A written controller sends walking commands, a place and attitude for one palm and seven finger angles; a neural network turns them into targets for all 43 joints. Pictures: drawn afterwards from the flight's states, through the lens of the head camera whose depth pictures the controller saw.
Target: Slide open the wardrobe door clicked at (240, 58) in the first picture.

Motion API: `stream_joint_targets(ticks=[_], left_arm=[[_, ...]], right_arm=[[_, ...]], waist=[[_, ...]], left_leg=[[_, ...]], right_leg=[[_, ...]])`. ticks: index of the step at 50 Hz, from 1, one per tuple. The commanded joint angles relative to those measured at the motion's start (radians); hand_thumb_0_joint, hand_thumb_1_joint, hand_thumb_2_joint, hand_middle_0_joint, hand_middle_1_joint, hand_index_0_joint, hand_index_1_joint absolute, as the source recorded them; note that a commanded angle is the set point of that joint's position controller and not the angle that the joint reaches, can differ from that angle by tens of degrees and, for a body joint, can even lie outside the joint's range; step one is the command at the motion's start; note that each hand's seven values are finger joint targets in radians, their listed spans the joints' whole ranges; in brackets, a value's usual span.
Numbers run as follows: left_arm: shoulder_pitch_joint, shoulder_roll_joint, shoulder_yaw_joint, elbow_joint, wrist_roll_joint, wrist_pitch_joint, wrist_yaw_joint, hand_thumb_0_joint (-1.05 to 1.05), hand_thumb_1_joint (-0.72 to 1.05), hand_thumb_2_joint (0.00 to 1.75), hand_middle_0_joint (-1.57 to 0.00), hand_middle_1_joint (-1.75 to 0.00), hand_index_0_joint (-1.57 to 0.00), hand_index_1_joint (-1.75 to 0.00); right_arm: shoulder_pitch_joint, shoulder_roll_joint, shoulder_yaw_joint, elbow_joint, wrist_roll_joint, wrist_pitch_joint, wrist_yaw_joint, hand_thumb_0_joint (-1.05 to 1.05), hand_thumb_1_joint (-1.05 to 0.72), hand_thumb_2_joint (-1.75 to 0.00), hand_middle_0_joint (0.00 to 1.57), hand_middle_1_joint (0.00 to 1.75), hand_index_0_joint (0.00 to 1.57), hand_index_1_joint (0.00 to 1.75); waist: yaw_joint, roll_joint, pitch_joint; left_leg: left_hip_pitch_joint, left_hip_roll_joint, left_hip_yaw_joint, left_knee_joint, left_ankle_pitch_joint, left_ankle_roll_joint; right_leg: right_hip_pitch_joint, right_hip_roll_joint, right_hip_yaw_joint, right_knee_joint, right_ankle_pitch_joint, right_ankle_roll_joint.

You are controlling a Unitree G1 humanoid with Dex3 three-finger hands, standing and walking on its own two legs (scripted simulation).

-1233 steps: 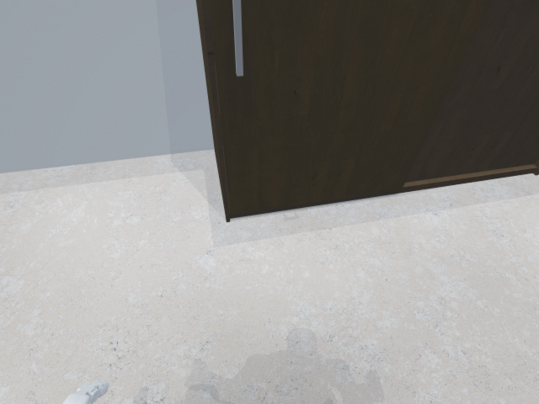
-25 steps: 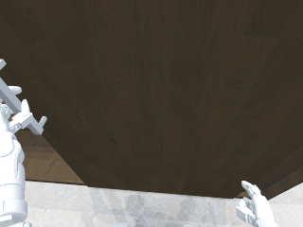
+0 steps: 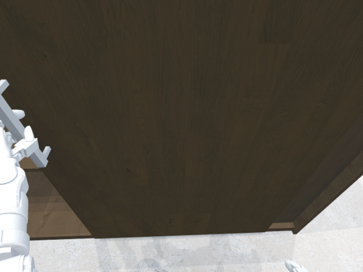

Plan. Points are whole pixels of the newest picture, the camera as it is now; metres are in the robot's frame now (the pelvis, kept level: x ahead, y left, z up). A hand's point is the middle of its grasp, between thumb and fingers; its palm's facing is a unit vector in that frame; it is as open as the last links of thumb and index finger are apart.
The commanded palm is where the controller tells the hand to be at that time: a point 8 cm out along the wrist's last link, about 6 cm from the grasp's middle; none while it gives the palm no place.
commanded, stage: stop walking and hold the door there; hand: left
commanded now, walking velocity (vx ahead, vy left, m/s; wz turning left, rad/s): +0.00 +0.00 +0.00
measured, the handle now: (24, 128) +0.39 +0.38 +0.11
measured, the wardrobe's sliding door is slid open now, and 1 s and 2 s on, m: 0.70 0.70 0.70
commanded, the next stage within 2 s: loosen the grip on the handle in 2.00 s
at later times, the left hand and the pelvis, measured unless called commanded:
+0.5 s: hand (29, 142) +0.35 +0.35 +0.11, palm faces +0.48 -0.83 -0.28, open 6.1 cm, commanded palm +0.30 +0.40 +0.10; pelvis -0.02 +0.04 -0.01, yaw +2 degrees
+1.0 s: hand (24, 140) +0.35 +0.36 +0.12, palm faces +0.29 -0.91 -0.28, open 6.0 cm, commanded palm +0.31 +0.41 +0.10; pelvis -0.09 +0.12 +0.01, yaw +1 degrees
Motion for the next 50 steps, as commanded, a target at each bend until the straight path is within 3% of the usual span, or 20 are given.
stream_joint_targets(ticks=[1, 4, 11, 17, 21, 23, 25, 27, 30, 34, 38, 39, 40, 41, 42, 43, 44, 45, 47, 50], left_arm=[[-0.316, 0.241, -0.019, -0.141, 0.026, -0.093, -0.019, 0.0, 0.9, 0.9, -0.45, -1.4, -0.45, -1.4], [-0.359, 0.208, -0.056, -0.146, 0.025, -0.106, -0.021, 0.0, 0.9, 0.9, -0.45, -1.4, -0.45, -1.4], [-0.394, 0.224, -0.058, -0.063, 0.034, -0.117, -0.026, 0.0, 0.9, 0.9, -0.45, -1.4, -0.45, -1.4], [-0.42, 0.255, -0.055, -0.024, 0.026, -0.125, -0.025, 0.0, 0.9, 0.9, -0.45, -1.4, -0.45, -1.4], [-0.442, 0.248, -0.039, -0.069, 0.03, -0.124, -0.026, 0.0, 0.9, 0.9, -0.45, -1.4, -0.45, -1.4], [-0.442, 0.288, 0.002, -0.109, 0.027, -0.122, -0.018, 0.0, 0.9, 0.9, -0.45, -1.4, -0.45, -1.4], [-0.416, 0.35, 0.059, -0.123, 0.036, -0.138, -0.011, 0.0, 0.9, 0.9, -0.45, -1.4, -0.45, -1.4], [-0.424, 0.31, 0.011, -0.126, 0.031, -0.166, -0.032, 0.0, 0.9, 0.9, -0.45, -1.4, -0.45, -1.4], [-0.5, 0.159, -0.103, -0.201, 0.02, -0.196, -0.05, 0.0, 0.9, 0.9, -0.45, -1.4, -0.45, -1.4], [-0.59, 0.188, -0.109, -0.155, 0.02, -0.155, -0.046, 0.0, 0.9, 0.9, -0.45, -1.4, -0.45, -1.4], [-0.657, 0.206, -0.114, -0.12, 0.008, -0.132, -0.045, 0.0, 0.9, 0.9, -0.45, -1.4, -0.45, -1.4], [-0.66, 0.219, -0.103, -0.119, 0.004, -0.129, -0.045, 0.0, 0.9, 0.9, -0.45, -1.4, -0.45, -1.4], [-0.661, 0.263, -0.074, -0.095, 0.01, -0.132, -0.045, 0.0, 0.9, 0.9, -0.45, -1.4, -0.45, -1.4], [-0.683, 0.286, -0.085, -0.087, 0.011, -0.139, -0.052, 0.0, 0.9, 0.9, -0.45, -1.4, -0.45, -1.4], [-0.694, 0.289, -0.032, -0.019, -0.013, -0.122, -0.038, 0.0, 0.9, 0.9, -0.45, -1.4, -0.45, -1.4], [-0.785, 0.244, -0.096, -0.124, -0.018, -0.12, -0.04, 0.0, 0.9, 0.9, -0.45, -1.4, -0.45, -1.4], [-0.857, 0.191, -0.14, -0.245, -0.016, -0.138, -0.051, 0.0, 0.9, 0.9, -0.45, -1.4, -0.45, -1.4], [-0.826, 0.281, -0.056, -0.25, 0.006, -0.159, -0.046, 0.0, 0.9, 0.9, -0.45, -1.4, -0.45, -1.4], [-0.673, 0.403, 0.044, -0.169, 0.022, -0.15, -0.049, 0.0, 0.9, 0.9, -0.45, -1.4, -0.45, -1.4], [-0.733, 0.258, -0.034, -0.261, 0.017, -0.151, -0.076, 0.0, 0.9, 0.9, -0.45, -1.4, -0.45, -1.4]], right_arm=[[-0.076, -0.166, -0.058, -0.131, 0.002, -0.041, -0.018, 0.0, -0.9, -0.9, 0.2, 0.3, 0.2, 0.3], [-0.073, -0.17, -0.055, -0.136, 0.006, -0.045, -0.022, 0.0, -0.9, -0.9, 0.2, 0.3, 0.2, 0.3], [-0.048, -0.181, -0.065, -0.126, 0.005, -0.046, -0.022, 0.0, -0.9, -0.9, 0.2, 0.3, 0.2, 0.3], [-0.058, -0.187, -0.089, -0.121, 0.009, 0.0, -0.011, 0.0, -0.9, -0.9, 0.2, 0.3, 0.2, 0.3], [-0.091, -0.164, -0.081, -0.138, 0.019, 0.011, -0.004, 0.0, -0.9, -0.9, 0.2, 0.3, 0.2, 0.3], [-0.107, -0.169, -0.08, -0.128, 0.016, 0.014, -0.012, 0.0, -0.9, -0.9, 0.2, 0.3, 0.2, 0.3], [-0.121, -0.189, -0.087, -0.13, 0.012, 0.023, -0.024, 0.0, -0.9, -0.9, 0.2, 0.3, 0.2, 0.3], [-0.119, -0.178, -0.068, -0.14, 0.007, 0.026, -0.014, 0.0, -0.9, -0.9, 0.2, 0.3, 0.2, 0.3], [-0.134, -0.155, -0.063, -0.141, 0.01, -0.022, -0.001, 0.0, -0.9, -0.9, 0.2, 0.3, 0.2, 0.3], [-0.114, -0.161, -0.072, -0.121, 0.018, -0.042, 0.01, 0.0, -0.9, -0.9, 0.2, 0.3, 0.2, 0.3], [-0.125, -0.136, -0.05, -0.141, -0.001, -0.049, 0.031, 0.0, -0.9, -0.9, 0.2, 0.3, 0.2, 0.3], [-0.147, -0.133, -0.055, -0.152, -0.008, -0.05, 0.041, 0.0, -0.9, -0.9, 0.2, 0.3, 0.2, 0.3], [-0.14, -0.145, -0.062, -0.149, -0.006, -0.04, 0.054, 0.0, -0.9, -0.9, 0.2, 0.3, 0.2, 0.3], [-0.118, -0.163, -0.065, -0.159, -0.001, -0.029, 0.055, 0.0, -0.9, -0.9, 0.2, 0.3, 0.2, 0.3], [-0.146, -0.217, -0.062, -0.123, -0.024, -0.035, 0.059, 0.0, -0.9, -0.9, 0.2, 0.3, 0.2, 0.3], [-0.132, -0.167, -0.049, -0.13, -0.001, -0.059, 0.069, 0.0, -0.9, -0.9, 0.2, 0.3, 0.2, 0.3], [-0.11, -0.119, -0.034, -0.142, 0.001, -0.081, 0.071, 0.0, -0.9, -0.9, 0.2, 0.3, 0.2, 0.3], [-0.108, -0.107, -0.018, -0.135, 0.002, -0.086, 0.072, 0.0, -0.9, -0.9, 0.2, 0.3, 0.2, 0.3], [-0.125, -0.12, -0.027, -0.129, 0.004, -0.057, 0.062, 0.0, -0.9, -0.9, 0.2, 0.3, 0.2, 0.3], [-0.142, -0.091, -0.04, -0.145, 0.002, -0.053, 0.041, 0.0, -0.9, -0.9, 0.2, 0.3, 0.2, 0.3]], waist=[[0.014, 0.119, -0.171], [0.018, 0.207, -0.168], [0.023, 0.117, -0.192], [0.018, -0.048, -0.217], [0.039, -0.202, -0.202], [0.034, -0.183, -0.206], [0.041, -0.04, -0.233], [0.042, 0.244, -0.277], [0.041, 0.19, -0.312], [0.032, 0.185, -0.344], [0.058, 0.208, -0.335], [0.087, 0.169, -0.327], [0.103, -0.05, -0.262], [0.107, -0.413, -0.161], [0.094, -0.232, -0.149], [0.058, -0.192, -0.215], [0.022, -0.175, -0.228], [0.037, -0.21, -0.206], [0.07, -0.19, -0.144], [0.067, -0.208, -0.232]], left_leg=[[0.13, 0.106, -0.198, -0.195, -0.271, -0.003], [0.11, 0.147, -0.258, -0.3, -0.367, 0.014], [0.147, 0.093, -0.156, -0.184, -0.156, -0.006], [0.105, 0.005, -0.114, 0.096, 0.042, -0.049], [-0.037, -0.021, -0.171, 0.145, -0.206, -0.056], [0.029, -0.009, -0.157, 0.027, -0.06, -0.061], [0.171, 0.064, -0.174, -0.053, 0.392, -0.031], [0.241, 0.207, -0.311, -0.154, 0.64, 0.055], [0.236, 0.192, -0.277, -0.183, 0.465, 0.073], [0.279, 0.133, -0.207, -0.18, 0.336, 0.088], [0.172, 0.074, -0.208, -0.25, 0.086, 0.0], [0.071, 0.035, -0.187, -0.17, 0.024, -0.064], [-0.101, -0.041, -0.156, 0.144, -0.151, -0.124], [-0.394, -0.104, -0.268, 0.678, -0.398, -0.155], [-0.474, -0.061, -0.384, 0.873, -0.386, -0.137], [-0.5, 0.001, -0.462, 0.912, -0.346, -0.113], [-0.525, -0.03, -0.336, 0.85, -0.285, -0.12], [-0.528, -0.013, -0.265, 0.747, -0.276, -0.11], [-0.422, -0.028, -0.138, 0.509, -0.259, -0.081], [-0.057, -0.096, 0.023, 0.148, -0.172, -0.055]], right_leg=[[-0.096, -0.057, 0.067, -0.096, -0.122, -0.022], [-0.063, -0.022, 0.024, -0.011, -0.103, -0.018], [-0.049, -0.065, 0.068, -0.098, 0.001, -0.025], [-0.026, -0.304, 0.275, -0.126, 0.407, -0.103], [0.075, -0.398, 0.264, -0.063, 0.607, -0.127], [0.055, -0.365, 0.192, 0.003, 0.601, -0.094], [-0.045, -0.222, 0.059, 0.113, 0.479, -0.013], [-0.146, -0.077, -0.017, 0.368, -0.273, 0.018], [-0.16, -0.057, -0.006, 0.59, -0.356, 0.004], [-0.133, -0.056, -0.068, 0.492, -0.313, 0.019], [0.071, -0.05, -0.126, 0.166, -0.318, -0.022], [0.197, -0.087, -0.101, -0.025, -0.246, -0.06], [0.246, -0.301, 0.128, -0.225, -0.141, -0.16], [0.201, -0.678, 0.652, -0.332, 0.01, -0.32], [0.173, -0.727, 0.55, -0.254, 0.343, -0.326], [0.252, -0.698, 0.368, -0.14, 0.473, -0.273], [0.386, -0.526, 0.165, -0.064, 0.587, -0.177], [0.406, -0.474, 0.055, -0.042, 0.633, -0.112], [0.371, -0.417, -0.028, -0.02, 0.694, -0.042], [0.266, -0.339, -0.092, 0.094, 0.778, -0.029]])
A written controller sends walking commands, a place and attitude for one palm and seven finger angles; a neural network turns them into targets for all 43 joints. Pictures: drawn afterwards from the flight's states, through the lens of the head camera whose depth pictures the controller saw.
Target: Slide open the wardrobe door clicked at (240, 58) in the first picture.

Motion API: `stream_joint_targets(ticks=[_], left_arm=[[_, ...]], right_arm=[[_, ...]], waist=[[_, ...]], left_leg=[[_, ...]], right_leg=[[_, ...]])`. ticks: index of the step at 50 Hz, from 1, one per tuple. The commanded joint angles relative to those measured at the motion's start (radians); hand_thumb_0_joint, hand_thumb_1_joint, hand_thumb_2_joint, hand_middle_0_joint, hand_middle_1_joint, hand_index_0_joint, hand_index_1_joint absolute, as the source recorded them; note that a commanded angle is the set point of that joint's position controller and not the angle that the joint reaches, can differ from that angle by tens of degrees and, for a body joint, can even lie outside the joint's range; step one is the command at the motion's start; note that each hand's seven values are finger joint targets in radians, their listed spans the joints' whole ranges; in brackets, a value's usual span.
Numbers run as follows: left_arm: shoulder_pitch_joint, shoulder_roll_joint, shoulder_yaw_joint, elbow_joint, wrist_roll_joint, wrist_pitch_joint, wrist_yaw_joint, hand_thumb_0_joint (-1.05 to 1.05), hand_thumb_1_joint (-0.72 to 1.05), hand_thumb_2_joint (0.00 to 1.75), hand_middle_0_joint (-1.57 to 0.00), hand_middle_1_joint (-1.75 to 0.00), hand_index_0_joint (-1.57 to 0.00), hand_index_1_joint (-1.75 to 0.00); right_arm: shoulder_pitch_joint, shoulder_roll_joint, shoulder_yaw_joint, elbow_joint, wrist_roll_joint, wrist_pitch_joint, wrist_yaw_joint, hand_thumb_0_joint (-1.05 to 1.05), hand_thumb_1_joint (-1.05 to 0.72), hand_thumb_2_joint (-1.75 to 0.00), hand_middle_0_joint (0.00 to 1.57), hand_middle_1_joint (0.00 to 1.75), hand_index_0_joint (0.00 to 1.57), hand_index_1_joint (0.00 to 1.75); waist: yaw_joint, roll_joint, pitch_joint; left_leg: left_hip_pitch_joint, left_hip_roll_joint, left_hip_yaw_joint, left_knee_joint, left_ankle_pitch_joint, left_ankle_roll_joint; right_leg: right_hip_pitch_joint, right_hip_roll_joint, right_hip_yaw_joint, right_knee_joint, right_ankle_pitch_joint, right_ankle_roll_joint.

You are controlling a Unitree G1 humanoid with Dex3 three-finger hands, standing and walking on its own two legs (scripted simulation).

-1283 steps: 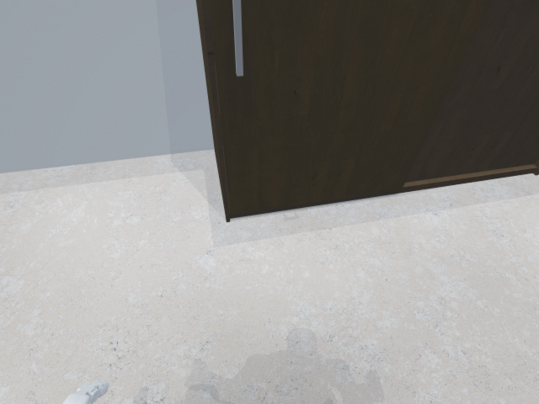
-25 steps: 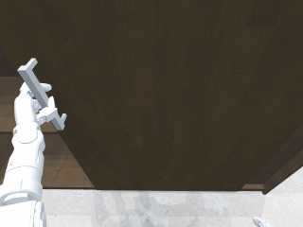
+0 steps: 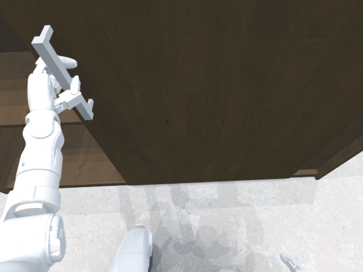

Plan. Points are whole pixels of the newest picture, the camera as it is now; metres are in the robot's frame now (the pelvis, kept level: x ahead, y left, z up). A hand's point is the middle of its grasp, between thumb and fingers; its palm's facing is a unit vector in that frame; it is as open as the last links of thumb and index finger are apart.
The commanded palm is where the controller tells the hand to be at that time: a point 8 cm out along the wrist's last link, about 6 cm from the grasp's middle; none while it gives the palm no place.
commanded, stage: stop walking and hold the door there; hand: left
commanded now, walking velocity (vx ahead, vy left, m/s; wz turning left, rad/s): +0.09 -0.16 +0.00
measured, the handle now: (71, 79) +0.49 +0.25 +0.11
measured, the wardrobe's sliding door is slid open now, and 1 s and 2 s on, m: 0.70 0.70 0.70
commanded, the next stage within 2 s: loosen the grip on the handle in 1.00 s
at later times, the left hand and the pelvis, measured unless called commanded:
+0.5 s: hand (75, 93) +0.44 +0.23 +0.12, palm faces +0.18 -0.98 -0.13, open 5.8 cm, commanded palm +0.42 +0.25 +0.09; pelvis +0.00 +0.06 -0.02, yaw +4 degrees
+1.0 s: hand (77, 93) +0.44 +0.22 +0.12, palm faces +0.27 -0.95 -0.14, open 5.9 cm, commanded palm +0.41 +0.25 +0.09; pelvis +0.00 +0.01 -0.01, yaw +4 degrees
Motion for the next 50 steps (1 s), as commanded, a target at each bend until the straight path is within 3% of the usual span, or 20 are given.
stream_joint_targets(ticks=[1, 3, 4, 6, 7, 8, 9, 11, 14, 15, 19, 21, 23, 25, 35, 38, 41, 45, 48, 50], left_arm=[[-0.478, 0.289, 0.073, -0.35, -0.004, -0.066, 0.025, 0.0, 0.9, 0.9, -0.45, -1.4, -0.45, -1.4], [-0.507, 0.13, -0.048, -0.453, -0.018, -0.077, 0.012, 0.0, 0.9, 0.9, -0.45, -1.4, -0.45, -1.4], [-0.528, 0.077, -0.085, -0.513, -0.033, -0.094, 0.008, 0.0, 0.9, 0.9, -0.45, -1.4, -0.45, -1.4], [-0.585, 0.015, -0.141, -0.519, -0.012, -0.094, 0.006, 0.0, 0.9, 0.9, -0.45, -1.4, -0.45, -1.4], [-0.473, -0.113, -0.234, -0.327, -0.015, -0.066, -0.027, 0.0, 0.9, 0.9, -0.45, -1.4, -0.45, -1.4], [-0.343, -0.067, -0.164, -0.239, -0.021, -0.044, -0.012, 0.0, 0.9, 0.9, -0.45, -1.4, -0.45, -1.4], [-0.36, 0.194, 0.019, -0.26, 0.006, -0.04, 0.011, 0.0, 0.9, 0.9, -0.45, -1.4, -0.45, -1.4], [-0.53, 0.089, -0.096, -0.396, 0.013, -0.069, -0.009, 0.0, 0.9, 0.9, -0.45, -1.4, -0.45, -1.4], [-0.479, 0.16, -0.039, -0.306, -0.01, -0.029, 0.003, 0.0, 0.9, 0.9, -0.45, -1.4, -0.45, -1.4], [-0.496, 0.11, -0.076, -0.29, -0.021, -0.009, -0.002, 0.0, 0.9, 0.9, -0.45, -1.4, -0.45, -1.4], [-0.556, -0.043, -0.166, -0.307, -0.029, -0.01, 0.002, 0.0, 0.9, 0.9, -0.45, -1.4, -0.45, -1.4], [-0.552, -0.011, -0.137, -0.303, -0.029, -0.019, 0.008, 0.0, 0.9, 0.9, -0.45, -1.4, -0.45, -1.4], [-0.544, -0.131, -0.222, -0.314, -0.04, -0.033, 0.004, 0.0, 0.9, 0.9, -0.45, -1.4, -0.45, -1.4], [-0.512, -0.262, -0.331, -0.237, -0.023, -0.029, -0.023, 0.0, 0.9, 0.9, -0.45, -1.4, -0.45, -1.4], [-0.532, -0.135, -0.25, -0.23, -0.025, -0.035, -0.024, 0.0, 0.9, 0.9, -0.45, -1.4, -0.45, -1.4], [-0.508, -0.008, -0.174, -0.192, -0.014, -0.034, -0.006, 0.0, 0.9, 0.9, -0.45, -1.4, -0.45, -1.4], [-0.478, 0.092, -0.082, -0.142, -0.023, -0.013, 0.001, 0.0, 0.9, 0.9, -0.45, -1.4, -0.45, -1.4], [-0.513, 0.023, -0.116, -0.171, -0.033, -0.018, 0.004, 0.0, 0.9, 0.9, -0.45, -1.4, -0.45, -1.4], [-0.506, 0.002, -0.13, -0.158, -0.036, -0.025, 0.007, 0.0, 0.9, 0.9, -0.45, -1.4, -0.45, -1.4], [-0.495, -0.093, -0.209, -0.103, -0.033, -0.028, -0.011, 0.0, 0.9, 0.9, -0.45, -1.4, -0.45, -1.4]], right_arm=[[-0.114, -0.07, -0.057, -0.149, 0.003, -0.046, -0.04, 0.0, -0.9, -0.9, 0.2, 0.3, 0.2, 0.3], [-0.107, -0.103, -0.08, -0.157, 0.009, -0.054, -0.055, 0.0, -0.9, -0.9, 0.2, 0.3, 0.2, 0.3], [-0.09, -0.146, -0.093, -0.16, 0.013, -0.062, -0.051, 0.0, -0.9, -0.9, 0.2, 0.3, 0.2, 0.3], [-0.07, -0.148, -0.097, -0.118, 0.009, -0.064, -0.048, 0.0, -0.9, -0.9, 0.2, 0.3, 0.2, 0.3], [-0.001, -0.148, -0.107, -0.135, 0.023, -0.065, -0.032, 0.0, -0.9, -0.9, 0.2, 0.3, 0.2, 0.3], [-0.074, -0.139, -0.106, -0.104, 0.015, -0.052, -0.053, 0.0, -0.9, -0.9, 0.2, 0.3, 0.2, 0.3], [-0.056, -0.136, -0.09, -0.091, -0.001, -0.034, -0.058, 0.0, -0.9, -0.9, 0.2, 0.3, 0.2, 0.3], [-0.063, -0.094, -0.068, -0.12, 0.008, -0.031, -0.041, 0.0, -0.9, -0.9, 0.2, 0.3, 0.2, 0.3], [-0.072, -0.056, -0.061, -0.156, 0.015, -0.045, -0.045, 0.0, -0.9, -0.9, 0.2, 0.3, 0.2, 0.3], [-0.061, -0.08, -0.064, -0.137, 0.011, -0.061, -0.041, 0.0, -0.9, -0.9, 0.2, 0.3, 0.2, 0.3], [-0.085, -0.037, -0.022, -0.126, 0.002, -0.075, -0.058, 0.0, -0.9, -0.9, 0.2, 0.3, 0.2, 0.3], [-0.06, -0.065, -0.041, -0.113, -0.001, -0.064, -0.063, 0.0, -0.9, -0.9, 0.2, 0.3, 0.2, 0.3], [-0.06, -0.092, -0.051, -0.135, 0.007, -0.05, -0.042, 0.0, -0.9, -0.9, 0.2, 0.3, 0.2, 0.3], [-0.06, -0.072, -0.048, -0.129, -0.002, -0.05, -0.013, 0.0, -0.9, -0.9, 0.2, 0.3, 0.2, 0.3], [-0.037, -0.107, -0.07, -0.159, 0.005, -0.046, -0.02, 0.0, -0.9, -0.9, 0.2, 0.3, 0.2, 0.3], [-0.044, -0.076, -0.061, -0.164, 0.015, -0.03, -0.04, 0.0, -0.9, -0.9, 0.2, 0.3, 0.2, 0.3], [-0.054, -0.079, -0.062, -0.159, 0.022, -0.022, -0.06, 0.0, -0.9, -0.9, 0.2, 0.3, 0.2, 0.3], [-0.04, -0.077, -0.05, -0.132, 0.012, -0.032, -0.079, 0.0, -0.9, -0.9, 0.2, 0.3, 0.2, 0.3], [-0.023, -0.125, -0.074, -0.126, 0.013, -0.015, -0.067, 0.0, -0.9, -0.9, 0.2, 0.3, 0.2, 0.3], [-0.031, -0.109, -0.065, -0.13, 0.01, -0.004, -0.047, 0.0, -0.9, -0.9, 0.2, 0.3, 0.2, 0.3]], waist=[[0.058, -0.111, -0.485], [0.005, 0.151, -0.595], [-0.002, 0.409, -0.675], [-0.002, 0.283, -0.619], [-0.014, 0.048, -0.414], [0.021, 0.253, -0.409], [0.032, 0.425, -0.432], [0.043, 0.455, -0.461], [0.054, -0.306, -0.47], [0.04, -0.33, -0.468], [0.046, -0.178, -0.502], [0.031, -0.091, -0.572], [0.033, 0.308, -0.628], [0.022, 0.257, -0.519], [0.03, 0.259, -0.554], [0.018, -0.007, -0.562], [0.059, -0.2, -0.54], [0.037, -0.081, -0.57], [0.047, 0.149, -0.636], [0.03, 0.245, -0.579]], left_leg=[[0.375, -0.077, 0.22, -0.432, 0.159, 0.019], [0.716, 0.046, 0.109, -0.511, 0.423, 0.059], [0.846, 0.285, -0.248, -0.491, 0.788, 0.176], [0.695, 0.365, -0.385, -0.568, 0.672, 0.246], [0.554, 0.313, -0.367, -0.585, 0.615, 0.222], [0.507, 0.333, -0.245, -0.517, 0.647, 0.25], [0.415, 0.301, -0.194, -0.472, 0.628, 0.232], [0.312, 0.221, -0.075, -0.361, 0.381, 0.151], [0.067, -0.023, 0.02, 0.099, -0.148, 0.019], [0.067, -0.004, -0.045, 0.139, -0.137, 0.024], [0.188, -0.002, 0.066, -0.335, 0.014, 0.038], [0.484, 0.028, 0.072, -0.57, 0.416, 0.057], [0.774, 0.363, -0.298, -0.497, 1.18, 0.23], [0.719, 0.382, -0.272, -0.547, 0.941, 0.235], [0.611, 0.253, -0.042, -0.433, 0.727, 0.135], [0.357, 0.104, 0.063, -0.309, 0.332, 0.03], [0.181, 0.025, 0.007, -0.161, -0.092, 0.022], [0.312, 0.033, 0.037, -0.47, 0.148, 0.028], [0.637, 0.206, -0.081, -0.453, 0.92, 0.108], [0.605, 0.221, -0.086, -0.468, 0.799, 0.129]], right_leg=[[0.134, -0.073, -0.038, 0.121, 0.856, -0.073], [-0.098, 0.026, -0.049, 0.464, 0.384, -0.039], [-0.326, 0.131, 0.018, 0.689, -0.186, -0.013], [-0.347, 0.165, 0.137, 0.75, -0.258, -0.031], [-0.379, 0.18, 0.127, 0.647, -0.172, -0.023], [-0.341, 0.128, 0.113, 0.489, -0.21, -0.017], [-0.252, 0.137, 0.095, 0.364, -0.198, -0.021], [-0.064, 0.158, 0.096, 0.095, -0.017, -0.041], [0.067, -0.112, 0.493, -0.167, 0.48, -0.195], [0.126, -0.088, 0.41, -0.098, 0.685, -0.195], [0.257, 0.003, 0.175, 0.106, 0.929, -0.166], [0.112, 0.045, 0.131, 0.22, 0.829, -0.09], [-0.271, 0.169, 0.128, 0.415, -0.071, -0.024], [-0.341, 0.175, 0.155, 0.392, -0.185, -0.035], [-0.083, 0.215, 0.063, -0.011, 0.135, -0.044], [0.102, 0.001, 0.266, -0.056, 0.756, -0.115], [0.195, -0.063, 0.296, -0.034, 0.98, -0.159], [0.214, -0.011, 0.219, 0.062, 0.957, -0.134], [-0.043, 0.121, 0.131, 0.093, 0.552, -0.035], [-0.084, 0.16, 0.117, 0.038, 0.302, -0.044]])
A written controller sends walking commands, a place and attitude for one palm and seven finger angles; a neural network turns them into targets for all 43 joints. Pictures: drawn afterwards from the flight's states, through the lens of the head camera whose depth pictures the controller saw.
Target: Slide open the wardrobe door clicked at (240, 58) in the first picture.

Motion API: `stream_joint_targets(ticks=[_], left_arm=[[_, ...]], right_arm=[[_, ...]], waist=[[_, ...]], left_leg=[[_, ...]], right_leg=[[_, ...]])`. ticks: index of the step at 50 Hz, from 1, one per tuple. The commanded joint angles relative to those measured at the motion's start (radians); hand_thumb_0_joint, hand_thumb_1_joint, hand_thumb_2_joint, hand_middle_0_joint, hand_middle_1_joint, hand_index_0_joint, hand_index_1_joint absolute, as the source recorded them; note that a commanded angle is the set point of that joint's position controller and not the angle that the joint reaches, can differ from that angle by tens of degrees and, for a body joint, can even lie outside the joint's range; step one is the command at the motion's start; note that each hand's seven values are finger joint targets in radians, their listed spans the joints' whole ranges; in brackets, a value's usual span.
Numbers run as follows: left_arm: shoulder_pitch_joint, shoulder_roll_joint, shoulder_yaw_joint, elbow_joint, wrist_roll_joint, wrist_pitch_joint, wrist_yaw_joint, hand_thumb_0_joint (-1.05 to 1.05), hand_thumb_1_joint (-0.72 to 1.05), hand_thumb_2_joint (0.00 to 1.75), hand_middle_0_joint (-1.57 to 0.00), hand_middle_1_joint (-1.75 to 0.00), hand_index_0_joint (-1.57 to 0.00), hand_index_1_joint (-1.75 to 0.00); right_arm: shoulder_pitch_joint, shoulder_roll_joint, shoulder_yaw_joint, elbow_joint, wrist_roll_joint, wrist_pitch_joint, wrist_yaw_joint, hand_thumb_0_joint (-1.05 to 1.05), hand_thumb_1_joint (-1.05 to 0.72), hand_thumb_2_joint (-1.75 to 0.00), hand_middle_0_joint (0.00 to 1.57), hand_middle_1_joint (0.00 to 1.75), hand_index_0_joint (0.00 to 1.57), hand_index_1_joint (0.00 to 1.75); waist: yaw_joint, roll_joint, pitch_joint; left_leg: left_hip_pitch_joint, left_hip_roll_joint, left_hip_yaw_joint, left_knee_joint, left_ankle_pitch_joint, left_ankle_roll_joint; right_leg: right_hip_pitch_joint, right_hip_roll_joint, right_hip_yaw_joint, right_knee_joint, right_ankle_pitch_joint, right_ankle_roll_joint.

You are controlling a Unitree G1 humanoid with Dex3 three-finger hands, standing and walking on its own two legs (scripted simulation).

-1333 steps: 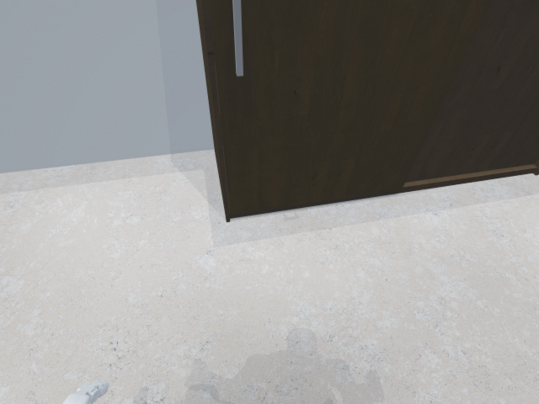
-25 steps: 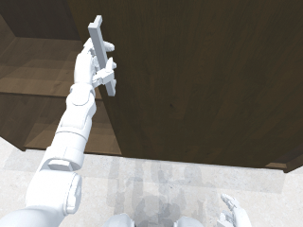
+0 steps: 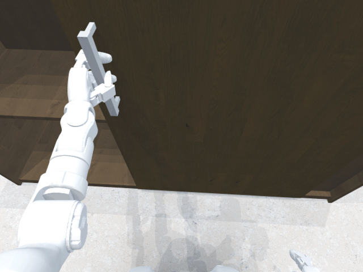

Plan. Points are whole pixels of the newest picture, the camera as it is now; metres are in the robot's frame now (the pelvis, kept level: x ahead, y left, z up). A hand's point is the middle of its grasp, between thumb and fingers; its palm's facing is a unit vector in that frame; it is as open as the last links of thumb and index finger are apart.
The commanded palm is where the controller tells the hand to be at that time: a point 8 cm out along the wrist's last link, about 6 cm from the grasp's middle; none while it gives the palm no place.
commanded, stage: loosen the grip on the handle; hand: left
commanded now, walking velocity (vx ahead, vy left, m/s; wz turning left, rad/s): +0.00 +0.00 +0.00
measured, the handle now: (104, 75) +0.51 +0.21 +0.12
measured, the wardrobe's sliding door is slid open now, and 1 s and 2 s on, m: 0.70 0.70 0.70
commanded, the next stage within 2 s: slip the hand off the handle in 0.68 s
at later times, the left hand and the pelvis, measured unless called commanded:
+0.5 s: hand (110, 88) +0.46 +0.18 +0.13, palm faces +0.21 -0.97 -0.14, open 12.7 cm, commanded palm +0.42 +0.22 +0.13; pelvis -0.04 +0.00 +0.00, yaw -2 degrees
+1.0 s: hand (107, 87) +0.47 +0.19 +0.12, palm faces +0.18 -0.98 -0.10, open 14.1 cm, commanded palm +0.43 +0.25 +0.12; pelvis -0.01 +0.03 +0.00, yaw -2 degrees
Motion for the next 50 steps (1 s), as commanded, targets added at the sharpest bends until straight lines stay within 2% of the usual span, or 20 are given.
stream_joint_targets(ticks=[1, 4, 5, 6, 7, 8, 9, 10, 12, 14, 17, 19, 21, 24, 25, 29, 34, 38, 39, 50], left_arm=[[-0.389, 0.074, -0.061, -0.194, 0.026, -0.085, -0.032, 0.0, 0.9, 0.9, -0.45, -1.4, -0.45, -1.4], [-0.366, 0.118, -0.047, -0.145, 0.029, -0.086, -0.021, 0.0, 0.9, 0.9, -0.45, -1.4, -0.45, -1.4], [-0.904, 0.739, 0.395, -0.244, 0.148, -0.118, -0.018, 0.0, 0.9, 0.9, -0.45, -1.4, -0.45, -1.4], [-0.753, 0.329, 0.164, 0.18, 0.138, -0.01, -0.053, 0.0, 0.78, 0.84, -0.45, -1.4, -0.45, -1.4], [-0.561, 0.353, 0.237, 0.129, 0.068, 0.009, -0.054, 0.0, 0.66, 0.78, -0.45, -1.4, -0.45, -1.4], [-0.415, 0.197, 0.185, 0.143, 0.066, 0.011, -0.08, 0.0, 0.54, 0.73, -0.45, -1.4, -0.45, -1.4], [-0.504, 0.306, 0.268, 0.096, 0.036, -0.027, -0.082, 0.0, 0.42, 0.67, -0.45, -1.4, -0.45, -1.4], [-0.514, 0.342, 0.274, 0.087, 0.045, -0.06, -0.075, 0.0, 0.3, 0.61, -0.45, -1.4, -0.45, -1.4], [-0.53, 0.341, 0.227, 0.032, 0.102, -0.14, -0.055, 0.0, 0.05, 0.49, -0.45, -1.4, -0.45, -1.4], [-0.524, 0.263, 0.127, 0.057, 0.142, -0.182, -0.042, 0.0, -0.19, 0.37, -0.45, -1.4, -0.45, -1.4], [-0.486, 0.397, 0.254, 0.087, 0.096, -0.203, -0.027, 0.0, -0.55, 0.2, -0.42, -1.37, -0.42, -1.37], [-0.585, 0.335, 0.166, 0.117, 0.089, -0.195, -0.045, 0.0, -0.55, 0.2, -0.4, -1.33, -0.4, -1.33], [-0.607, 0.371, 0.169, 0.152, 0.092, -0.187, -0.04, 0.0, -0.55, 0.2, -0.37, -1.3, -0.37, -1.3], [-0.663, 0.349, 0.134, 0.148, 0.093, -0.19, -0.024, 0.0, -0.55, 0.2, -0.33, -1.25, -0.33, -1.25], [-0.61, 0.359, 0.163, 0.109, 0.086, -0.197, -0.02, 0.0, -0.55, 0.2, -0.32, -1.23, -0.32, -1.23], [-0.55, 0.276, 0.134, 0.118, 0.048, -0.206, -0.005, 0.0, -0.55, 0.2, -0.26, -1.17, -0.26, -1.17], [-0.542, 0.297, 0.142, 0.098, 0.081, -0.199, 0.029, 0.0, -0.55, 0.2, -0.25, -1.15, -0.25, -1.15], [-0.54, 0.283, 0.15, 0.022, 0.082, -0.199, 0.043, 0.0, -0.55, 0.2, -0.25, -1.15, -0.25, -1.15], [-0.528, 0.236, 0.121, 0.084, 0.082, -0.192, 0.042, 0.0, -0.55, 0.2, -0.25, -1.15, -0.25, -1.15], [-0.48, 0.325, 0.207, 0.049, 0.09, -0.166, 0.027, 0.0, -0.55, 0.2, -0.25, -1.15, -0.25, -1.15]], right_arm=[[-0.011, -0.113, -0.033, -0.12, -0.003, -0.025, 0.012, 0.0, -0.9, -0.9, 0.2, 0.3, 0.2, 0.3], [0.008, -0.123, -0.038, -0.125, 0.001, -0.011, 0.002, 0.0, -0.9, -0.9, 0.2, 0.3, 0.2, 0.3], [0.104, -0.14, -0.134, -0.122, -0.031, -0.075, 0.031, 0.0, -0.9, -0.9, 0.2, 0.3, 0.2, 0.3], [0.101, -0.128, -0.066, -0.103, -0.04, -0.14, 0.042, 0.0, -0.9, -0.9, 0.2, 0.3, 0.2, 0.3], [0.192, -0.158, -0.088, -0.08, -0.022, -0.144, 0.05, 0.0, -0.9, -0.9, 0.2, 0.3, 0.2, 0.3], [0.196, -0.143, -0.091, -0.055, -0.028, -0.125, 0.054, 0.0, -0.9, -0.9, 0.2, 0.3, 0.2, 0.3], [0.169, -0.161, -0.08, -0.037, -0.039, -0.116, 0.059, 0.0, -0.9, -0.9, 0.2, 0.3, 0.2, 0.3], [0.154, -0.148, -0.077, -0.045, -0.047, -0.115, 0.065, 0.0, -0.9, -0.9, 0.2, 0.3, 0.2, 0.3], [0.161, -0.135, -0.072, -0.074, -0.055, -0.109, 0.082, 0.0, -0.9, -0.9, 0.2, 0.3, 0.2, 0.3], [0.169, -0.126, -0.07, -0.096, -0.052, -0.102, 0.096, 0.0, -0.9, -0.9, 0.2, 0.3, 0.2, 0.3], [0.158, -0.143, -0.066, -0.122, -0.042, -0.085, 0.083, 0.0, -0.9, -0.9, 0.2, 0.3, 0.2, 0.3], [0.156, -0.136, -0.056, -0.124, -0.031, -0.09, 0.077, 0.0, -0.9, -0.9, 0.2, 0.3, 0.2, 0.3], [0.162, -0.149, -0.052, -0.119, -0.029, -0.096, 0.07, 0.0, -0.9, -0.9, 0.2, 0.3, 0.2, 0.3], [0.192, -0.153, -0.052, -0.109, -0.03, -0.108, 0.06, 0.0, -0.9, -0.9, 0.2, 0.3, 0.2, 0.3], [0.195, -0.153, -0.058, -0.112, -0.033, -0.115, 0.062, 0.0, -0.9, -0.9, 0.2, 0.3, 0.2, 0.3], [0.209, -0.155, -0.055, -0.093, -0.036, -0.127, 0.061, 0.0, -0.9, -0.9, 0.2, 0.3, 0.2, 0.3], [0.219, -0.155, -0.052, -0.083, -0.043, -0.128, 0.064, 0.0, -0.9, -0.9, 0.2, 0.3, 0.2, 0.3], [0.229, -0.153, -0.055, -0.091, -0.049, -0.127, 0.067, 0.0, -0.9, -0.9, 0.2, 0.3, 0.2, 0.3], [0.236, -0.146, -0.053, -0.083, -0.049, -0.124, 0.067, 0.0, -0.9, -0.9, 0.2, 0.3, 0.2, 0.3], [0.205, -0.135, -0.041, -0.133, -0.045, -0.08, 0.063, 0.0, -0.9, -0.9, 0.2, 0.3, 0.2, 0.3]], waist=[[0.005, 0.168, -0.487], [0.001, 0.026, -0.507], [0.034, -0.108, -0.477], [-0.106, -0.171, -0.77], [-0.04, -0.049, -0.773], [-0.046, -0.038, -0.695], [-0.032, 0.088, -0.627], [-0.036, 0.125, -0.573], [-0.066, 0.057, -0.515], [-0.087, -0.007, -0.486], [-0.048, -0.004, -0.577], [-0.087, 0.021, -0.533], [-0.092, 0.013, -0.487], [-0.112, 0.005, -0.508], [-0.071, 0.03, -0.562], [-0.079, 0.007, -0.489], [-0.078, 0.026, -0.437], [-0.065, 0.029, -0.536], [-0.083, 0.014, -0.497], [-0.036, 0.015, -0.531]], left_leg=[[0.245, 0.197, -0.136, -0.046, 0.616, 0.085], [0.142, 0.137, -0.069, -0.013, 0.444, 0.024], [0.111, 0.06, 0.034, -0.029, 0.399, 0.041], [0.068, -0.059, -0.036, -0.119, 0.643, 0.072], [0.171, -0.015, -0.046, -0.07, 0.786, 0.034], [0.161, 0.001, -0.048, -0.016, 0.819, 0.02], [0.174, -0.003, -0.025, -0.002, 0.69, 0.021], [0.118, -0.017, -0.012, -0.001, 0.562, 0.028], [0.029, -0.024, -0.014, -0.001, 0.419, 0.049], [-0.019, -0.023, -0.019, -0.006, 0.303, 0.061], [-0.072, -0.036, -0.015, -0.029, 0.137, 0.06], [-0.095, -0.04, -0.01, -0.045, -0.01, 0.06], [-0.135, -0.04, -0.009, -0.052, -0.104, 0.062], [-0.126, -0.039, -0.025, -0.063, -0.131, 0.066], [-0.1, -0.039, -0.03, -0.07, -0.111, 0.063], [-0.078, -0.026, -0.052, -0.085, -0.082, 0.06], [-0.067, -0.022, -0.056, -0.079, -0.002, 0.061], [0.012, -0.016, -0.076, -0.065, 0.145, 0.052], [0.003, -0.015, -0.074, -0.057, 0.152, 0.05], [-0.011, -0.026, -0.076, -0.024, 0.274, 0.041]], right_leg=[[0.116, -0.025, 0.052, -0.06, 0.256, 0.016], [0.22, -0.088, 0.105, -0.088, 0.511, -0.005], [0.272, -0.037, 0.158, -0.156, 0.65, 0.002], [0.299, 0.058, 0.05, 0.019, 0.901, -0.049], [0.221, 0.03, 0.011, -0.001, 0.772, -0.035], [0.102, 0.028, 0.011, -0.024, 0.701, -0.019], [0.071, 0.016, 0.043, -0.077, 0.638, -0.016], [0.092, 0.01, 0.056, -0.09, 0.632, -0.023], [0.079, 0.02, 0.046, -0.093, 0.575, -0.025], [0.001, 0.027, 0.046, -0.086, 0.448, -0.018], [0.079, 0.021, 0.076, -0.102, 0.29, -0.014], [0.006, 0.021, 0.095, -0.145, 0.097, -0.007], [-0.038, 0.015, 0.118, -0.189, -0.074, -0.003], [-0.056, 0.021, 0.108, -0.192, -0.115, -0.002], [-0.025, 0.024, 0.104, -0.181, -0.101, -0.009], [-0.047, 0.036, 0.077, -0.176, -0.036, -0.013], [-0.062, 0.041, 0.059, -0.155, 0.054, -0.015], [-0.033, 0.048, 0.041, -0.115, 0.181, -0.019], [-0.061, 0.05, 0.038, -0.112, 0.19, -0.017], [-0.015, 0.047, 0.034, -0.071, 0.302, -0.02]])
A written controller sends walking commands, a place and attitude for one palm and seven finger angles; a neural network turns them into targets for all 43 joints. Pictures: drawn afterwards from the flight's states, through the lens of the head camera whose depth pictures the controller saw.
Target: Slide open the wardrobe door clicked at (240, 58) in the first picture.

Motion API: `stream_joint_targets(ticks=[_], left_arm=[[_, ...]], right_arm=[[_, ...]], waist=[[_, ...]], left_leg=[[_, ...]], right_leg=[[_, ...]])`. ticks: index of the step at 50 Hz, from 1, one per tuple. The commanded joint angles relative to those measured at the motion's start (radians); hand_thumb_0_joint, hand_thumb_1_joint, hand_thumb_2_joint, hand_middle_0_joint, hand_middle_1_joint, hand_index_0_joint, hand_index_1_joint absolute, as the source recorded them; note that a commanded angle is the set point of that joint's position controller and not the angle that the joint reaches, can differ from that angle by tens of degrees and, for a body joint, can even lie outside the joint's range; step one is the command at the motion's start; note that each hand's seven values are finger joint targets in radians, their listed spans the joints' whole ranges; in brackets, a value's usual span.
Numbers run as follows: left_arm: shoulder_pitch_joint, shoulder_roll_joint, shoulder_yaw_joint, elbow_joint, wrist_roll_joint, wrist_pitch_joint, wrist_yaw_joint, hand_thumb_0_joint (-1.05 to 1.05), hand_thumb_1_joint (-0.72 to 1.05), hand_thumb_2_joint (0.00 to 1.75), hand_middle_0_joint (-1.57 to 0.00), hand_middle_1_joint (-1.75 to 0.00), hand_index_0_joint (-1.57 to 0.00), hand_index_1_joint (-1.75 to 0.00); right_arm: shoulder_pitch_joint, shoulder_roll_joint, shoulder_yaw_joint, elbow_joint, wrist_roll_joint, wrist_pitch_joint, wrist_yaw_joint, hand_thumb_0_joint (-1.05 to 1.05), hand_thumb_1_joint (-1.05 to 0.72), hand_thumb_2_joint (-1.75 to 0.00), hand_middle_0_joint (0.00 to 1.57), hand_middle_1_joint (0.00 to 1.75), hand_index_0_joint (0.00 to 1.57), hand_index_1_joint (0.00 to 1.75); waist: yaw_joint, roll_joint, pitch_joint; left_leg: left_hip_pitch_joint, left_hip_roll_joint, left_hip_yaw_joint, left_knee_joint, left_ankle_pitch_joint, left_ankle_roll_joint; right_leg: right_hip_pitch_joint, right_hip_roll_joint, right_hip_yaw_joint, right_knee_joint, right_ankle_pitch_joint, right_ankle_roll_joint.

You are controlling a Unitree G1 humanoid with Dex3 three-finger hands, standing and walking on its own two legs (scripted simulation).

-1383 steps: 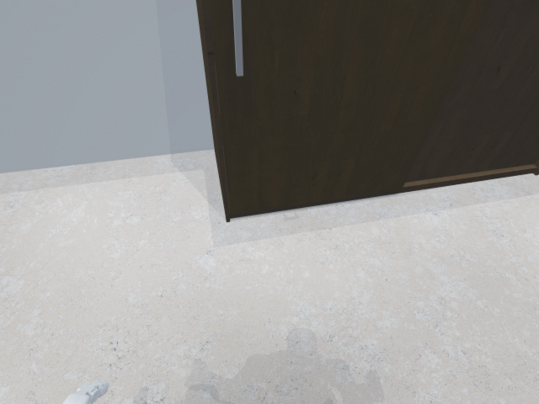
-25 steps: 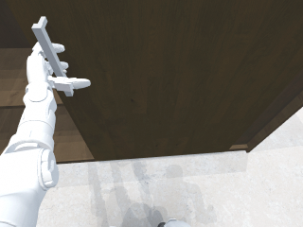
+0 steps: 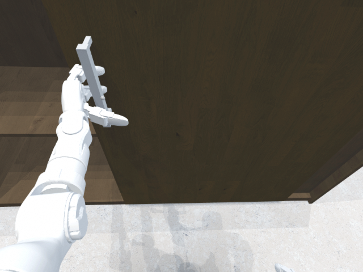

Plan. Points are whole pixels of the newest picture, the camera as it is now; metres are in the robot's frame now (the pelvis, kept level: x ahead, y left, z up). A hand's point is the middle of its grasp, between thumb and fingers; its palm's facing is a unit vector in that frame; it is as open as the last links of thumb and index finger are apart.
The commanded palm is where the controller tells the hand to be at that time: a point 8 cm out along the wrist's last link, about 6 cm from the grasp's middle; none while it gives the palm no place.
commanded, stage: slip the hand off the handle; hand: left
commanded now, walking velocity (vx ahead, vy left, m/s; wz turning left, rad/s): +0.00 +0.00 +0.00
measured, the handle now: (98, 87) +0.51 +0.20 +0.12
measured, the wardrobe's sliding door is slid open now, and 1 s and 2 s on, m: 0.70 0.70 0.70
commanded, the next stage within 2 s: draw the hand back to the body in 1.06 s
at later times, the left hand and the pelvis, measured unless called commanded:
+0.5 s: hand (76, 103) +0.45 +0.23 +0.13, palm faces +0.24 -0.97 -0.11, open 14.7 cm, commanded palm +0.39 +0.27 +0.12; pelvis +0.01 -0.01 +0.00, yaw +0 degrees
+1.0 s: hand (63, 139) +0.35 +0.23 +0.12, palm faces +0.25 -0.96 -0.10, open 14.7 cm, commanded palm +0.31 +0.27 +0.12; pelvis +0.00 -0.02 +0.00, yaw +2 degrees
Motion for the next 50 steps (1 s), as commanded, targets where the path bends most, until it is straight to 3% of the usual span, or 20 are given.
stream_joint_targets(ticks=[1, 7, 8, 10, 14, 16, 18, 19, 23, 27, 28, 30, 32, 35, 36, 37, 39, 43, 47, 50], left_arm=[[-0.421, 0.29, 0.067, -0.232, -0.007, -0.036, 0.029, 0.0, -0.55, 0.2, -0.25, -1.15, -0.25, -1.15], [-0.457, 0.321, 0.058, -0.279, -0.008, -0.059, -0.018, 0.0, -0.55, 0.2, -0.25, -1.15, -0.25, -1.15], [-0.464, 0.314, 0.047, -0.291, -0.012, -0.065, -0.033, 0.0, -0.55, 0.2, -0.25, -1.15, -0.25, -1.15], [-0.468, 0.264, 0.005, -0.3, -0.03, -0.071, -0.064, 0.0, -0.55, 0.2, -0.25, -1.15, -0.25, -1.15], [-0.47, 0.282, 0.016, -0.23, -0.069, -0.054, -0.117, 0.0, -0.55, 0.2, -0.25, -1.15, -0.25, -1.15], [-0.471, 0.307, 0.027, -0.204, -0.069, -0.043, -0.129, 0.0, -0.55, 0.2, -0.25, -1.15, -0.25, -1.15], [-0.472, 0.36, 0.062, -0.215, -0.059, -0.051, -0.13, 0.0, -0.55, 0.2, -0.25, -1.15, -0.25, -1.15], [-0.418, 0.326, 0.05, -0.242, -0.064, -0.055, -0.134, 0.0, -0.55, 0.2, -0.25, -1.15, -0.25, -1.15], [-0.199, 0.312, 0.081, -0.388, -0.101, -0.068, -0.144, 0.0, -0.55, 0.2, -0.25, -1.15, -0.25, -1.15], [-0.014, 0.332, 0.123, -0.478, -0.134, -0.018, -0.148, 0.0, -0.55, 0.2, -0.25, -1.15, -0.25, -1.15], [0.02, 0.368, 0.162, -0.493, -0.139, 0.001, -0.144, 0.0, -0.55, 0.2, -0.25, -1.15, -0.25, -1.15], [0.003, 0.362, 0.15, -0.577, -0.134, 0.019, -0.139, 0.0, -0.55, 0.2, -0.25, -1.15, -0.25, -1.15], [-0.016, 0.345, 0.126, -0.696, -0.13, 0.017, -0.13, 0.0, -0.55, 0.2, -0.25, -1.15, -0.25, -1.15], [-0.018, 0.267, 0.058, -0.776, -0.134, 0.003, -0.128, 0.0, -0.55, 0.2, -0.25, -1.15, -0.25, -1.15], [-0.023, 0.262, 0.053, -0.767, -0.142, 0.004, -0.131, 0.0, -0.55, 0.2, -0.25, -1.15, -0.25, -1.15], [-0.017, 0.262, 0.049, -0.756, -0.148, 0.007, -0.135, 0.0, -0.55, 0.2, -0.25, -1.15, -0.25, -1.15], [-0.02, 0.215, 0.001, -0.739, -0.156, 0.026, -0.153, 0.0, -0.55, 0.2, -0.25, -1.15, -0.25, -1.15], [0.008, 0.228, -0.001, -0.666, -0.162, 0.082, -0.174, 0.0, -0.55, 0.2, -0.25, -1.15, -0.25, -1.15], [0.123, 0.257, 0.054, -0.721, -0.172, 0.086, -0.162, 0.0, -0.55, 0.2, -0.25, -1.15, -0.25, -1.15], [0.174, 0.227, 0.045, -0.811, -0.173, 0.068, -0.154, 0.0, -0.55, 0.2, -0.25, -1.15, -0.25, -1.15]], right_arm=[[0.077, -0.172, -0.067, -0.094, 0.01, -0.009, -0.017, 0.0, -0.9, -0.9, 0.2, 0.3, 0.2, 0.3], [0.077, -0.178, -0.069, -0.101, 0.014, 0.002, -0.027, 0.0, -0.9, -0.9, 0.2, 0.3, 0.2, 0.3], [0.078, -0.179, -0.07, -0.095, 0.015, 0.002, -0.028, 0.0, -0.9, -0.9, 0.2, 0.3, 0.2, 0.3], [0.083, -0.179, -0.073, -0.085, 0.019, -0.002, -0.029, 0.0, -0.9, -0.9, 0.2, 0.3, 0.2, 0.3], [0.098, -0.192, -0.07, -0.061, 0.024, 0.001, -0.039, 0.0, -0.9, -0.9, 0.2, 0.3, 0.2, 0.3], [0.097, -0.194, -0.067, -0.061, 0.027, 0.006, -0.043, 0.0, -0.9, -0.9, 0.2, 0.3, 0.2, 0.3], [0.105, -0.196, -0.067, -0.06, 0.023, 0.007, -0.043, 0.0, -0.9, -0.9, 0.2, 0.3, 0.2, 0.3], [0.104, -0.19, -0.069, -0.072, 0.022, 0.007, -0.038, 0.0, -0.9, -0.9, 0.2, 0.3, 0.2, 0.3], [0.085, -0.186, -0.077, -0.112, 0.023, 0.007, -0.023, 0.0, -0.9, -0.9, 0.2, 0.3, 0.2, 0.3], [0.044, -0.188, -0.076, -0.152, 0.035, 0.014, -0.024, 0.0, -0.9, -0.9, 0.2, 0.3, 0.2, 0.3], [0.028, -0.19, -0.074, -0.158, 0.039, 0.016, -0.026, 0.0, -0.9, -0.9, 0.2, 0.3, 0.2, 0.3], [0.0, -0.182, -0.07, -0.171, 0.043, 0.016, -0.034, 0.0, -0.9, -0.9, 0.2, 0.3, 0.2, 0.3], [-0.022, -0.173, -0.067, -0.183, 0.042, 0.008, -0.042, 0.0, -0.9, -0.9, 0.2, 0.3, 0.2, 0.3], [-0.045, -0.159, -0.059, -0.172, 0.039, -0.017, -0.05, 0.0, -0.9, -0.9, 0.2, 0.3, 0.2, 0.3], [-0.053, -0.16, -0.057, -0.164, 0.04, -0.024, -0.055, 0.0, -0.9, -0.9, 0.2, 0.3, 0.2, 0.3], [-0.05, -0.164, -0.057, -0.157, 0.039, -0.027, -0.062, 0.0, -0.9, -0.9, 0.2, 0.3, 0.2, 0.3], [-0.073, -0.161, -0.051, -0.152, 0.047, -0.039, -0.071, 0.0, -0.9, -0.9, 0.2, 0.3, 0.2, 0.3], [-0.099, -0.164, -0.039, -0.146, 0.057, -0.052, -0.086, 0.0, -0.9, -0.9, 0.2, 0.3, 0.2, 0.3], [-0.113, -0.16, -0.035, -0.168, 0.049, -0.064, -0.081, 0.0, -0.9, -0.9, 0.2, 0.3, 0.2, 0.3], [-0.134, -0.147, -0.031, -0.185, 0.047, -0.073, -0.07, 0.0, -0.9, -0.9, 0.2, 0.3, 0.2, 0.3]], waist=[[0.029, 0.039, -0.333], [0.006, 0.061, -0.348], [0.005, 0.103, -0.365], [-0.007, 0.12, -0.37], [-0.021, 0.065, -0.31], [-0.021, 0.075, -0.291], [-0.005, 0.104, -0.311], [0.009, 0.128, -0.347], [0.069, 0.114, -0.427], [0.094, 0.02, -0.321], [0.103, 0.002, -0.281], [0.092, 0.008, -0.252], [0.086, 0.079, -0.269], [0.066, 0.124, -0.268], [0.056, 0.113, -0.235], [0.042, 0.051, -0.225], [0.038, 0.072, -0.205], [0.051, 0.055, -0.164], [0.102, 0.038, -0.231], [0.113, 0.065, -0.243]], left_leg=[[0.177, -0.001, -0.062, -0.07, 0.311, -0.003], [0.199, 0.0, -0.071, -0.051, 0.301, 0.0], [0.224, 0.002, -0.077, -0.049, 0.312, -0.005], [0.264, 0.008, -0.091, -0.042, 0.322, -0.011], [0.215, 0.004, -0.099, -0.049, 0.245, -0.006], [0.178, -0.005, -0.094, -0.054, 0.195, -0.001], [0.177, -0.008, -0.097, -0.05, 0.216, -0.001], [0.2, -0.01, -0.095, -0.046, 0.25, -0.004], [0.236, -0.001, -0.083, -0.032, 0.406, -0.008], [0.139, -0.005, -0.056, -0.064, 0.343, 0.007], [0.113, -0.008, -0.047, -0.075, 0.291, 0.012], [0.107, -0.012, -0.043, -0.091, 0.235, 0.015], [0.149, -0.011, -0.044, -0.093, 0.228, 0.015], [0.206, -0.009, -0.059, -0.094, 0.19, 0.011], [0.202, -0.009, -0.065, -0.095, 0.159, 0.011], [0.194, -0.006, -0.069, -0.095, 0.125, 0.015], [0.194, -0.014, -0.075, -0.105, 0.07, 0.011], [0.171, -0.021, -0.085, -0.124, -0.009, 0.009], [0.181, -0.024, -0.081, -0.114, 0.089, 0.007], [0.197, -0.025, -0.073, -0.107, 0.163, 0.003]], right_leg=[[0.133, 0.038, -0.007, -0.033, 0.253, -0.044], [0.114, 0.042, -0.004, -0.031, 0.238, -0.044], [0.097, 0.042, -0.002, -0.03, 0.234, -0.044], [0.06, 0.046, -0.007, -0.033, 0.214, -0.045], [0.053, 0.049, -0.012, -0.048, 0.181, -0.043], [0.056, 0.045, -0.008, -0.052, 0.162, -0.044], [0.067, 0.044, -0.007, -0.045, 0.174, -0.047], [0.077, 0.045, -0.01, -0.036, 0.19, -0.049], [0.151, 0.051, -0.012, -0.02, 0.282, -0.049], [0.224, 0.049, -0.012, -0.039, 0.298, -0.045], [0.229, 0.046, -0.006, -0.049, 0.286, -0.042], [0.228, 0.044, -0.003, -0.06, 0.25, -0.04], [0.217, 0.044, 0.0, -0.064, 0.219, -0.042], [0.168, 0.051, -0.004, -0.075, 0.161, -0.042], [0.149, 0.051, -0.004, -0.083, 0.135, -0.042], [0.145, 0.052, -0.006, -0.092, 0.106, -0.036], [0.127, 0.045, -0.004, -0.103, 0.06, -0.036], [0.117, 0.032, -0.001, -0.122, -0.01, -0.037], [0.193, 0.031, -0.004, -0.105, 0.072, -0.04], [0.215, 0.032, -0.011, -0.083, 0.152, -0.043]])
